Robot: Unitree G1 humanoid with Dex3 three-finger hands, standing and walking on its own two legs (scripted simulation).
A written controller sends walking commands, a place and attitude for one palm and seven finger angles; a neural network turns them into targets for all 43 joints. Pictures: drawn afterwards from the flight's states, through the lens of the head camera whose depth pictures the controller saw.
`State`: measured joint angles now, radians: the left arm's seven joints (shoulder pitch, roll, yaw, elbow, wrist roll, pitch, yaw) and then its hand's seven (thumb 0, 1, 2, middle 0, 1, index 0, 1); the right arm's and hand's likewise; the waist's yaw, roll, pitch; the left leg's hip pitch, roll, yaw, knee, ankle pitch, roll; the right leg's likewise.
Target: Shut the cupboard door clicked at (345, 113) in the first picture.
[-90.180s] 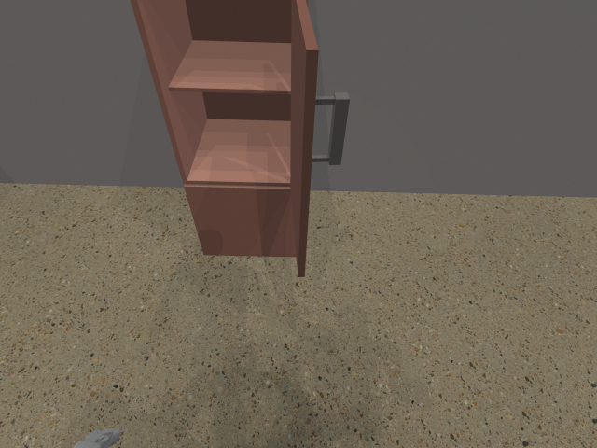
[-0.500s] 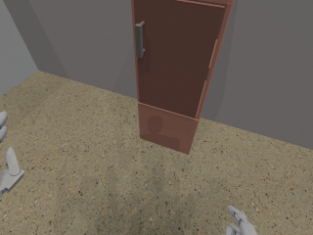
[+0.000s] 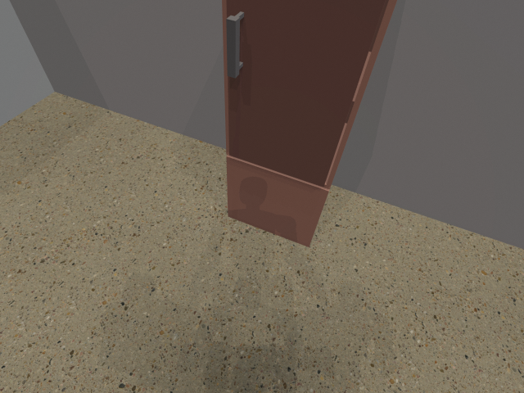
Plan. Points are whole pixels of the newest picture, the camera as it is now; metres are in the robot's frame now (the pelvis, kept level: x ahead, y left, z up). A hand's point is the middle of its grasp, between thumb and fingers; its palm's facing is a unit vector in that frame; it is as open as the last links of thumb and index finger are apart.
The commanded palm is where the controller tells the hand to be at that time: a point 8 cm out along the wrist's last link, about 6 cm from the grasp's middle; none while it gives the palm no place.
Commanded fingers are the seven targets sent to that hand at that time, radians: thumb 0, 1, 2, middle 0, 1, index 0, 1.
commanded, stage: let the arm hang, fingers relaxed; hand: left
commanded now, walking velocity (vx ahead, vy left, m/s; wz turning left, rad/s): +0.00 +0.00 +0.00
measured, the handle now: (236, 45) +0.88 +0.10 +0.09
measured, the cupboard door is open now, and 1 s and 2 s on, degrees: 0 0 0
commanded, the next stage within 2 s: look to check the result in 0.76 s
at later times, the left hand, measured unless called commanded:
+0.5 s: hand out of the picture -0.01 +0.19 -0.16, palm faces +0.00 -0.97 -0.22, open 7.4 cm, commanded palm none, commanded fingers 0.00 0.90 0.90 -0.20 -0.30 -0.20 -0.30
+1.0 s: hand out of the picture -0.02 +0.17 -0.17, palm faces +0.00 -0.98 -0.17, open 7.4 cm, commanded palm none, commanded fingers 0.00 0.90 0.90 -0.20 -0.30 -0.20 -0.30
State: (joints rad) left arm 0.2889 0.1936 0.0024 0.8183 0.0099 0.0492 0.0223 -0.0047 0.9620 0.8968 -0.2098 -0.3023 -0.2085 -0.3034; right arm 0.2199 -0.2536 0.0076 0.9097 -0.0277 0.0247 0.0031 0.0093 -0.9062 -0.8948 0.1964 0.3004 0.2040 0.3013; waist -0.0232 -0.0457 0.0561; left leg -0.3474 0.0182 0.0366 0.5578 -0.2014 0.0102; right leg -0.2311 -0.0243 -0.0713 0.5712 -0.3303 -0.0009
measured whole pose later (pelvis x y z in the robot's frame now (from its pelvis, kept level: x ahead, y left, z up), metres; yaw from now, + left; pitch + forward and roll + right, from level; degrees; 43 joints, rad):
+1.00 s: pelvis +0.01 +0.01 +0.01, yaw -2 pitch -2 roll +0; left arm 0.34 0.13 0.01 1.15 0.01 0.01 0.03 0.00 0.90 0.90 -0.20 -0.30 -0.20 -0.30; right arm 0.32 -0.13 -0.01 1.12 -0.02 0.02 -0.03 0.01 -0.91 -0.89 0.20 0.30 0.20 0.30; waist -0.01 0.00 0.04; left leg -0.24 0.02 0.07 0.42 -0.15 0.02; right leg -0.13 -0.02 -0.04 0.41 -0.25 0.01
